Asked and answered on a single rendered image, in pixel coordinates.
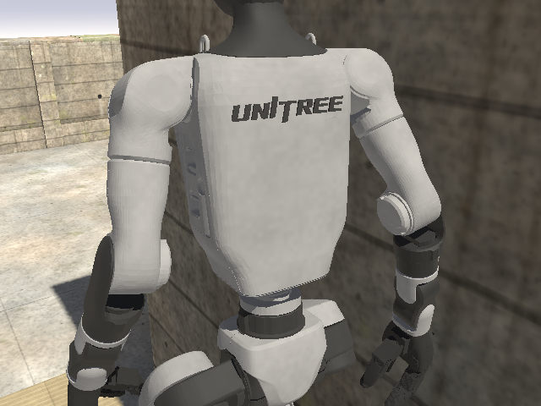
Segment robot left upper arm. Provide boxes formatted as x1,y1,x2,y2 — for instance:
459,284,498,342
107,56,194,294

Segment robot right upper arm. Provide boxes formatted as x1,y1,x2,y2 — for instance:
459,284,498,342
325,48,441,236

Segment right robot thigh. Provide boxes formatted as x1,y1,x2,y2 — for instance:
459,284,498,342
301,299,356,376

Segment robot left forearm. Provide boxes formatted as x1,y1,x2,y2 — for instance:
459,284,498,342
66,236,145,391

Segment humanoid robot torso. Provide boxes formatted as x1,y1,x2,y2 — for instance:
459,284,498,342
173,33,351,406

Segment right robot hand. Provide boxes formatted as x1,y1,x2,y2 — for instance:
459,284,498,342
360,321,435,406

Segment left robot hand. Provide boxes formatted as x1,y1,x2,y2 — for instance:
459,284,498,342
68,366,145,406

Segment robot right forearm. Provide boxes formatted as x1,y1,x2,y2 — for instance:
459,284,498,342
391,208,445,337

